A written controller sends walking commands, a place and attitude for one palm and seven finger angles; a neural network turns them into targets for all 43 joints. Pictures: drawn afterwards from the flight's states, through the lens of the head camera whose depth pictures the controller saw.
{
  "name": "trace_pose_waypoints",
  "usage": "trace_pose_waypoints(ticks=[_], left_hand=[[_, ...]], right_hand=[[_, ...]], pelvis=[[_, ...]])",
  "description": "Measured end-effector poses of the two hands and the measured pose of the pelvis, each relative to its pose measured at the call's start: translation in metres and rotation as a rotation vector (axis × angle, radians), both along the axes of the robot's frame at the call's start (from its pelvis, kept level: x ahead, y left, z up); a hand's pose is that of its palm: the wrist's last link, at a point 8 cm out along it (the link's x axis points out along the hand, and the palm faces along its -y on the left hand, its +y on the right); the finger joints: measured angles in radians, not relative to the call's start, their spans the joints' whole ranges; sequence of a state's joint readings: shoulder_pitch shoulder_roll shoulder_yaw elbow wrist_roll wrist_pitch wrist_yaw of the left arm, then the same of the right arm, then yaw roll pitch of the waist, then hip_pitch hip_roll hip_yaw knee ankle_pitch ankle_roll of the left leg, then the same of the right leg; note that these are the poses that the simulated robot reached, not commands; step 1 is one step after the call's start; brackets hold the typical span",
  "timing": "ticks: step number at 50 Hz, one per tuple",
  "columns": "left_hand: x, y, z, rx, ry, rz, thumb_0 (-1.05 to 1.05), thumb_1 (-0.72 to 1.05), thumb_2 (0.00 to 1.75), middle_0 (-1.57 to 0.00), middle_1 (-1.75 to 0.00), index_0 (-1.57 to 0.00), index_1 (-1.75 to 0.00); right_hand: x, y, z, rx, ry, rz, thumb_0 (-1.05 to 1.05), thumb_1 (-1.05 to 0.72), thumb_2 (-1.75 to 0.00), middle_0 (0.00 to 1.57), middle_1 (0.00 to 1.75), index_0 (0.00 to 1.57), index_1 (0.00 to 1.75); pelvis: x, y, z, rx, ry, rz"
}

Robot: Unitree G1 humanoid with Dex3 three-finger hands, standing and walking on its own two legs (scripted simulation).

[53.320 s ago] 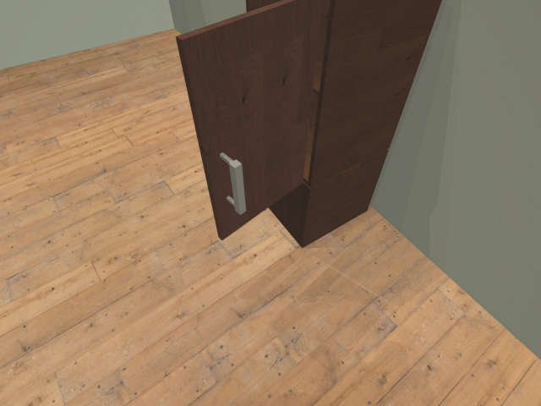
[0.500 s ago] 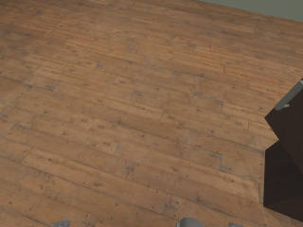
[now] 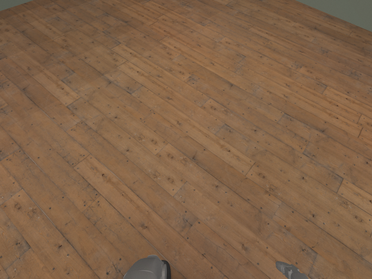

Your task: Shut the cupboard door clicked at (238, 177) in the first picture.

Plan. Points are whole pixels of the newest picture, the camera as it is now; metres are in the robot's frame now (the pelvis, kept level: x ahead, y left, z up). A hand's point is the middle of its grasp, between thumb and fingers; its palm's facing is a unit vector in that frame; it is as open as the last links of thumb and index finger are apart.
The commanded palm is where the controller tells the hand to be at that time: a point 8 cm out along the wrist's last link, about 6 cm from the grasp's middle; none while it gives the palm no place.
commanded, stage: walk to a spot facing it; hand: left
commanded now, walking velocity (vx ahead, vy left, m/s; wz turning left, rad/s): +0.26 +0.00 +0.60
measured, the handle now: out of the picture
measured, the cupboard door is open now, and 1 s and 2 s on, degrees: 34 34 34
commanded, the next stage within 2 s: turn to face it in 0.24 s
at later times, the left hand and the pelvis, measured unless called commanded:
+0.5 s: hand (119, 195) +0.31 +0.20 -0.13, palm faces +0.13 -0.96 -0.23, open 7.4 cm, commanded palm none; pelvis +0.18 -0.01 +0.01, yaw +10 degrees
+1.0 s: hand (117, 208) +0.28 +0.21 -0.16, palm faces +0.06 -0.97 -0.23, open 7.3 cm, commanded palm none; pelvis +0.26 +0.01 +0.01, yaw -4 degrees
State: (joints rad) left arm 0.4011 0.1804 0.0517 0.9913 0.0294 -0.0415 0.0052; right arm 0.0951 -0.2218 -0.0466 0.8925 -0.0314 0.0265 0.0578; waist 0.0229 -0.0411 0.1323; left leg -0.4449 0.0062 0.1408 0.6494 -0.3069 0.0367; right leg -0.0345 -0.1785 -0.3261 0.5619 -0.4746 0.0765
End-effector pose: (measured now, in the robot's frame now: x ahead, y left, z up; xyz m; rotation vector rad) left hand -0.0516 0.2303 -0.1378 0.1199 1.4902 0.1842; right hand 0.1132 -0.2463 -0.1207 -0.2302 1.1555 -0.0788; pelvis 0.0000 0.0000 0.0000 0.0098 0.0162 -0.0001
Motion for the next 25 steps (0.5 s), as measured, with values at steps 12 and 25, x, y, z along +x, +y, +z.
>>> trace_pose_waypoints(ticks=[12, 25], left_hand=[[0.166, 0.052, 0.014, 0.054, -0.265, 0.027, 0.01, 0.91, 0.90, -0.20, -0.29, -0.20, -0.30], [0.343, 0.019, 0.038, 0.086, -0.473, -0.019, 0.00, 0.91, 0.90, -0.20, -0.29, -0.20, -0.30]], right_hand=[[0.064, 0.029, 0.015, -0.044, 0.009, 0.059, 0.01, -0.91, -0.90, 0.20, 0.30, 0.20, 0.30], [0.086, 0.003, -0.006, -0.014, 0.226, -0.014, 0.01, -0.91, -0.90, 0.20, 0.30, 0.20, 0.30]], pelvis=[[0.073, 0.020, 0.014, -0.024, 0.008, 0.106], [0.181, -0.009, 0.011, 0.008, 0.002, 0.172]])
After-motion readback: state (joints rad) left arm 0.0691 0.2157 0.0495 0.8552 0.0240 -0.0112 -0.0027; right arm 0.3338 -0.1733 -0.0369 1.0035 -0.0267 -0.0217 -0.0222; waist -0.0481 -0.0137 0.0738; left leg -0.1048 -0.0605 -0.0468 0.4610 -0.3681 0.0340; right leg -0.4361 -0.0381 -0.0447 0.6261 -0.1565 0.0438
